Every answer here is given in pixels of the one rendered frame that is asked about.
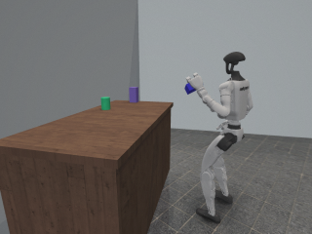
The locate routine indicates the robot torso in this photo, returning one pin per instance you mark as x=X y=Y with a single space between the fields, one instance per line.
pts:
x=238 y=110

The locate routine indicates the table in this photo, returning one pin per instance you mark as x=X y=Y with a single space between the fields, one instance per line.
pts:
x=93 y=172

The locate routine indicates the robot right upper arm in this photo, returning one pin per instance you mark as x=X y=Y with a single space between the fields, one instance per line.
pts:
x=250 y=101

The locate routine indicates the robot right hand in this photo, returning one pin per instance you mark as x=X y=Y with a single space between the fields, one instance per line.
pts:
x=223 y=126

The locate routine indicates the left robot forearm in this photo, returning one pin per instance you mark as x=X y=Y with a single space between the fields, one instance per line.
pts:
x=211 y=103

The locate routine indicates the robot left upper arm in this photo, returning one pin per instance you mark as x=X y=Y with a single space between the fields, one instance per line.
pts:
x=225 y=90

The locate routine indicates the robot left hand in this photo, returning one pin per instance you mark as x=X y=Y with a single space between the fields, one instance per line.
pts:
x=196 y=83

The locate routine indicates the robot right thigh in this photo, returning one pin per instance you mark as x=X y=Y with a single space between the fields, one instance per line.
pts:
x=220 y=162

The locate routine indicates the sponge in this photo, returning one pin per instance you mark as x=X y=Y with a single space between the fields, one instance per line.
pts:
x=189 y=89

